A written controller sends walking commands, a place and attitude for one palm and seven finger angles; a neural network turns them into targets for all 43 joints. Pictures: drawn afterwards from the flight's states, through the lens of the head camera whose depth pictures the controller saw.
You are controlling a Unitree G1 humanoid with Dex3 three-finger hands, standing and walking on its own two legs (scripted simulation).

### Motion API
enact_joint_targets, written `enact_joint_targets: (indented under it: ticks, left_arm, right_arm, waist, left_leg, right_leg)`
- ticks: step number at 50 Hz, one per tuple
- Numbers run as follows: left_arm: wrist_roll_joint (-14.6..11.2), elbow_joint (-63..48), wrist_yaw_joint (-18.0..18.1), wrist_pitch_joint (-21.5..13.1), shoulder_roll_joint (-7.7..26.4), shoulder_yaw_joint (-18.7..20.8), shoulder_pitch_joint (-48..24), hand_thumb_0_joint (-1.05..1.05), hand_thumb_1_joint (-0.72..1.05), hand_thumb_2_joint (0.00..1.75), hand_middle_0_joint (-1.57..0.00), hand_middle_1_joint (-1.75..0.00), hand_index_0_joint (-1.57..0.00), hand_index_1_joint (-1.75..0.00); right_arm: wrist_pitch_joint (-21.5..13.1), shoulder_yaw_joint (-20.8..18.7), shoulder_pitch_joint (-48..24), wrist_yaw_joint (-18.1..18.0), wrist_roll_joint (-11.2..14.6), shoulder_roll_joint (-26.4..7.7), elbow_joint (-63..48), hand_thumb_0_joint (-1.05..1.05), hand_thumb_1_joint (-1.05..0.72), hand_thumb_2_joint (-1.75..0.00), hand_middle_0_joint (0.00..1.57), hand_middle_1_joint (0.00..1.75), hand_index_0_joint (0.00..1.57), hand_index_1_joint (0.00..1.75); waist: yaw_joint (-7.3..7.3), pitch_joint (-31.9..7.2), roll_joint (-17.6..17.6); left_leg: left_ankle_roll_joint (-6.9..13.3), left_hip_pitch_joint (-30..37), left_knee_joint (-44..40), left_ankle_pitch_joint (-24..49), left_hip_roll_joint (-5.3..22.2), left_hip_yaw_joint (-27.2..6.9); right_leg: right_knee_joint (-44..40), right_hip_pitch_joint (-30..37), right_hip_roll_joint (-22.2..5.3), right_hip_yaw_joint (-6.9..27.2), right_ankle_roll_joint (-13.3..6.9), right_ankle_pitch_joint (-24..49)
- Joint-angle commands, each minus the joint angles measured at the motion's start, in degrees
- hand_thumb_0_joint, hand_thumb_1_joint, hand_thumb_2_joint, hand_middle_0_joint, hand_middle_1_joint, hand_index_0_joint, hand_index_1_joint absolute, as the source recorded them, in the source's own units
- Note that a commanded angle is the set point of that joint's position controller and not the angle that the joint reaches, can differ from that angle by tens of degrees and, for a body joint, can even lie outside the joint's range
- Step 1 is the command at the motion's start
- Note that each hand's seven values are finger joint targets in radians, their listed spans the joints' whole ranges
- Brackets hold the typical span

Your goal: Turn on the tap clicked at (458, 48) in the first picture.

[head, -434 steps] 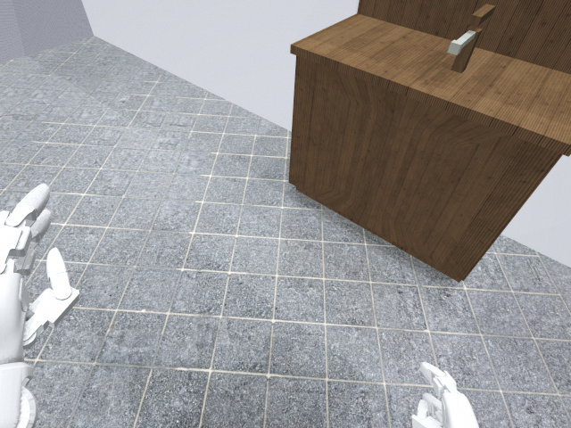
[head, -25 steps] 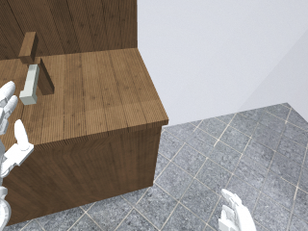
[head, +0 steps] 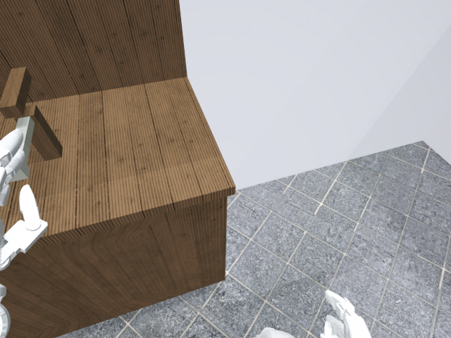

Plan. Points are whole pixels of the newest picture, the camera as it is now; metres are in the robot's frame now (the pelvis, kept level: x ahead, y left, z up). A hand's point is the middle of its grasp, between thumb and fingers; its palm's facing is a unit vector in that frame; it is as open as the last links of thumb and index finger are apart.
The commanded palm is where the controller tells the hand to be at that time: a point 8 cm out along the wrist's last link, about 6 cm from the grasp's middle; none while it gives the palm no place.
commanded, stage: come to a stop and stand still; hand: left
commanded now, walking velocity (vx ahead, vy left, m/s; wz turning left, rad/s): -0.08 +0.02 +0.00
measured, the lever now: (15, 169) +0.36 +0.37 +0.12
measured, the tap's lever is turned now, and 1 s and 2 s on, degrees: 0 0 0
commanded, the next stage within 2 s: look again from close up in 1.64 s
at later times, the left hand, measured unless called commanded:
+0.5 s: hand (27, 200) +0.25 +0.27 +0.18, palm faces +0.47 -0.81 -0.35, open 7.4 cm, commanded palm +0.20 +0.29 +0.19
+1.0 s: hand (12, 177) +0.29 +0.30 +0.19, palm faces +0.46 -0.80 -0.38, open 7.4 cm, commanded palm +0.21 +0.30 +0.19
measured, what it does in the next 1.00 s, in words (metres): steps on the spot: right foot, then left foot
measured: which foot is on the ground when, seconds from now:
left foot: down 0.00-0.04, up 0.06-0.30, down 0.32-1.00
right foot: up 0.00-0.04, down 0.06-1.00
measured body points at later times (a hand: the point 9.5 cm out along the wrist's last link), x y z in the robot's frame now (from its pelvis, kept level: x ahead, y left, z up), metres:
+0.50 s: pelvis +0.05 +0.01 +0.01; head +0.05 +0.02 +0.46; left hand +0.22 +0.31 +0.20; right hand +0.24 -0.21 -0.06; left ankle +0.06 +0.12 -0.73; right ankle +0.09 -0.09 -0.73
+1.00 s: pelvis +0.05 +0.03 +0.01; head +0.07 +0.03 +0.46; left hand +0.26 +0.34 +0.21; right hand +0.22 -0.21 -0.07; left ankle +0.06 +0.12 -0.73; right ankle +0.09 -0.09 -0.73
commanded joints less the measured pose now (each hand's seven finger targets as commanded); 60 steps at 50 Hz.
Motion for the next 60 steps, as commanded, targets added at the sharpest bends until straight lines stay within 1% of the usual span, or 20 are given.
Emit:
enact_joint_targets:
  ticks: [1, 2, 3, 4, 5, 7, 10, 13, 16, 19, 24, 28, 41, 42, 43, 44, 46, 52, 56, 60]
  left_arm:
    - [-0.5, -8.0, 1.1, -3.5, 10.2, 8.4, -2.1, 0.00, 0.90, 0.90, -0.20, -0.30, -0.20, -0.30]
    - [-0.6, -7.6, 1.0, -3.6, 11.5, 9.4, -3.5, 0.00, 0.90, 0.90, -0.20, -0.30, -0.20, -0.30]
    - [-1.3, -8.6, 0.9, -4.6, 13.0, 11.5, -5.8, 0.00, 0.90, 0.90, -0.20, -0.30, -0.20, -0.30]
    - [-1.5, -9.4, 0.5, -4.9, 11.3, 10.0, -6.3, 0.00, 0.90, 0.90, -0.20, -0.30, -0.20, -0.30]
    - [-1.1, -10.3, 0.4, -4.8, 10.7, 8.4, -6.5, 0.00, 0.90, 0.90, -0.20, -0.30, -0.20, -0.30]
    - [-0.4, -11.7, 0.5, -4.4, 8.9, 6.4, -8.6, 0.00, 0.90, 0.90, -0.20, -0.30, -0.20, -0.30]
    - [-0.2, -12.1, 1.7, -3.2, 8.8, 5.2, -10.0, 0.00, 0.90, 0.90, -0.20, -0.30, -0.20, -0.30]
    - [0.0, -12.2, 2.5, -2.4, 8.2, 4.2, -9.5, 0.00, 0.90, 0.90, -0.20, -0.30, -0.20, -0.30]
    - [-0.1, -13.2, 2.9, -2.4, 9.2, 5.1, -10.5, 0.00, 0.90, 0.90, -0.20, -0.30, -0.20, -0.30]
    - [0.2, -10.2, 2.5, -2.0, 7.3, 4.3, -8.4, 0.00, 0.90, 0.90, -0.20, -0.30, -0.20, -0.30]
    - [0.2, -10.2, 2.2, -1.2, 6.2, 2.4, -8.9, 0.00, 0.90, 0.90, -0.20, -0.30, -0.20, -0.30]
    - [-0.3, -10.6, 2.1, -0.3, 6.7, 2.7, -7.9, 0.00, 0.90, 0.90, -0.20, -0.30, -0.20, -0.30]
    - [-1.0, -10.4, 2.5, 1.2, 7.3, 3.4, -5.9, 0.00, 0.90, 0.90, -0.20, -0.30, -0.20, -0.30]
    - [9.7, -24.9, 1.5, -6.0, 55.4, 35.5, -68.3, 0.00, 0.90, 0.90, -0.20, -0.30, -0.20, -0.30]
    - [2.9, 13.2, -1.5, -3.1, 18.3, 13.4, -31.9, 0.00, 0.90, 0.90, -0.20, -0.30, -0.20, -0.30]
    - [0.7, 12.3, -2.4, -2.9, 8.9, 5.8, -16.2, 0.00, 0.90, 0.90, -0.20, -0.30, -0.20, -0.30]
    - [-1.7, 1.1, -2.5, -4.7, 1.8, -1.8, -8.4, 0.00, 0.90, 0.90, -0.20, -0.30, -0.20, -0.30]
    - [-0.9, -7.6, 0.5, -4.5, 10.6, 5.9, -5.1, 0.00, 0.90, 0.90, -0.20, -0.30, -0.20, -0.30]
    - [-0.8, -11.4, 0.9, -5.4, 13.1, 8.6, -11.5, 0.00, 0.90, 0.90, -0.20, -0.30, -0.20, -0.30]
    - [-0.6, -10.5, 0.6, -5.8, 9.3, 5.5, -11.7, 0.00, 0.90, 0.90, -0.20, -0.30, -0.20, -0.30]
  right_arm:
    - [-2.5, -2.9, -8.6, -1.4, 0.8, -8.2, -8.5, 0.00, -0.90, -0.90, 0.20, 0.30, 0.20, 0.30]
    - [-2.5, -3.9, -8.1, -1.3, 0.7, -8.3, -8.8, 0.00, -0.90, -0.90, 0.20, 0.30, 0.20, 0.30]
    - [-2.8, -4.3, -8.3, -1.0, 0.2, -9.2, -9.1, 0.00, -0.90, -0.90, 0.20, 0.30, 0.20, 0.30]
    - [-2.3, -4.6, -6.2, -0.4, 0.3, -9.4, -7.9, 0.00, -0.90, -0.90, 0.20, 0.30, 0.20, 0.30]
    - [-1.6, -4.2, -6.6, 0.1, 0.3, -9.2, -7.7, 0.00, -0.90, -0.90, 0.20, 0.30, 0.20, 0.30]
    - [-0.6, -2.5, -8.1, 0.1, 0.3, -7.5, -6.9, 0.00, -0.90, -0.90, 0.20, 0.30, 0.20, 0.30]
    - [-1.6, -1.7, -8.8, -1.4, -0.7, -6.8, -6.3, 0.00, -0.90, -0.90, 0.20, 0.30, 0.20, 0.30]
    - [-2.5, -1.8, -7.9, -2.5, -0.6, -6.7, -6.3, 0.00, -0.90, -0.90, 0.20, 0.30, 0.20, 0.30]
    - [-3.1, -2.9, -8.5, -2.8, 0.3, -8.4, -8.0, 0.00, -0.90, -0.90, 0.20, 0.30, 0.20, 0.30]
    - [-3.2, -1.9, -8.5, -2.6, 0.4, -7.9, -8.3, 0.00, -0.90, -0.90, 0.20, 0.30, 0.20, 0.30]
    - [-4.0, -2.2, -7.6, -2.3, 0.1, -8.1, -8.4, 0.00, -0.90, -0.90, 0.20, 0.30, 0.20, 0.30]
    - [-3.6, -2.0, -7.7, -2.2, 0.1, -7.9, -8.6, 0.00, -0.90, -0.90, 0.20, 0.30, 0.20, 0.30]
    - [-2.4, -1.9, -8.5, -3.2, 0.2, -8.0, -8.3, 0.00, -0.90, -0.90, 0.20, 0.30, 0.20, 0.30]
    - [-5.6, -2.9, 1.6, -2.7, -2.7, -10.4, -6.0, 0.00, -0.90, -0.90, 0.20, 0.30, 0.20, 0.30]
    - [-5.2, -1.0, -4.2, -2.4, -0.3, -3.6, -2.5, 0.00, -0.90, -0.90, 0.20, 0.30, 0.20, 0.30]
    - [-6.6, -3.6, -3.8, -2.2, 0.5, -8.1, -7.4, 0.00, -0.90, -0.90, 0.20, 0.30, 0.20, 0.30]
    - [-7.0, -3.1, -5.4, -0.2, 1.3, -7.5, -7.5, 0.00, -0.90, -0.90, 0.20, 0.30, 0.20, 0.30]
    - [-7.0, -3.0, -6.9, -0.6, 0.8, -8.8, -8.5, 0.00, -0.90, -0.90, 0.20, 0.30, 0.20, 0.30]
    - [-7.5, -2.7, -8.0, -2.0, 0.5, -8.7, -8.3, 0.00, -0.90, -0.90, 0.20, 0.30, 0.20, 0.30]
    - [-8.5, -2.7, -6.8, -1.7, 0.5, -8.5, -7.8, 0.00, -0.90, -0.90, 0.20, 0.30, 0.20, 0.30]
  waist:
    - [4.13, -11.6, -1.1]
    - [3.82, -15.3, -11.8]
    - [3.40, -12.9, -12.5]
    - [3.41, -10.3, -9.8]
    - [3.11, -6.3, -8.0]
    - [2.73, -5.3, -4.8]
    - [2.99, -7.2, -8.0]
    - [2.88, -6.2, -1.9]
    - [2.89, -4.8, 2.0]
    - [3.46, -4.2, 7.7]
    - [3.38, -10.3, 2.9]
    - [3.26, -11.6, 2.4]
    - [3.04, -9.8, 2.5]
    - [2.47, 3.3, -7.1]
    - [3.33, -11.1, -5.2]
    - [6.22, -8.1, 1.7]
    - [4.57, -12.7, 9.2]
    - [4.12, -8.2, -5.9]
    - [3.38, -6.0, 2.5]
    - [3.73, -8.8, 5.1]
  left_leg:
    - [0.8, -21.0, 15.5, 27.1, 6.5, -1.7]
    - [-0.5, -28.2, 33.1, 11.8, 0.3, 1.7]
    - [-1.3, -30.5, 42.0, -6.9, -0.4, -3.4]
    - [-2.2, -28.2, 43.9, -7.6, 1.8, -7.3]
    - [-2.8, -27.3, 42.2, -4.6, 3.5, -7.9]
    - [-2.6, -18.9, 31.0, -1.9, 5.8, -6.5]
    - [-2.4, -7.1, 13.5, 3.4, 2.4, 1.4]
    - [-2.5, -2.1, 0.3, 6.5, 0.3, 2.6]
    - [-0.7, -6.9, -7.7, 8.4, 6.2, -6.2]
    - [-0.6, -18.1, -13.9, 2.7, 8.7, -8.7]
    - [-2.9, -10.8, -8.7, 19.1, 6.5, -4.2]
    - [-4.1, -9.2, -8.5, 23.3, 6.1, -3.4]
    - [-3.9, -10.0, -11.6, 13.1, 4.5, -2.6]
    - [-1.5, -18.0, -3.2, 16.8, 8.0, -1.5]
    - [-0.8, -8.5, -5.6, 16.7, 4.3, -2.9]
    - [-2.4, -5.5, -4.7, 16.4, 4.4, -1.1]
    - [-1.9, -5.7, -8.6, 15.1, 5.2, -2.1]
    - [-1.3, -11.1, -9.3, 4.8, 5.1, -4.2]
    - [-1.2, -10.1, -11.2, 5.9, 5.7, -5.6]
    - [-1.2, -10.6, -11.1, 11.3, 6.1, -5.4]
  right_leg:
    - [-16.8, 35.0, -1.8, 2.3, -2.3, 11.2]
    - [-20.4, 37.6, -13.9, 22.3, -8.5, 10.2]
    - [-28.1, 28.2, -22.6, 37.4, -12.6, 2.5]
    - [-32.1, 18.4, -23.7, 40.4, -12.7, -13.8]
    - [-33.6, 12.3, -22.7, 37.3, -11.8, -19.5]
    - [-31.8, 4.3, -18.9, 24.7, -9.1, -11.7]
    - [-32.5, 0.8, -14.4, 14.2, -5.7, -15.1]
    - [-30.1, 2.3, -11.4, 12.1, -2.8, -18.6]
    - [-22.3, 8.0, -6.3, 10.7, 0.1, -9.2]
    - [-18.5, 17.5, -2.4, 7.4, 1.4, -1.1]
    - [-20.7, 20.9, -2.7, 7.4, 1.2, 15.4]
    - [-20.7, 21.2, -2.3, 6.5, 1.3, 19.2]
    - [-25.9, 20.8, -2.0, 7.0, 1.5, 11.9]
    - [-29.2, 10.3, -5.4, 9.2, 7.0, 12.7]
    - [-26.0, 12.7, -8.8, 8.8, -0.9, 10.8]
    - [-27.1, 12.7, -7.0, 15.3, 0.0, 13.6]
    - [-22.2, 19.5, -6.6, 11.1, 0.1, 11.5]
    - [-25.6, 16.4, -5.1, 9.8, 0.9, -2.8]
    - [-24.1, 14.7, -4.2, 9.3, 0.6, -1.3]
    - [-20.5, 20.7, -3.7, 7.5, 0.6, 8.6]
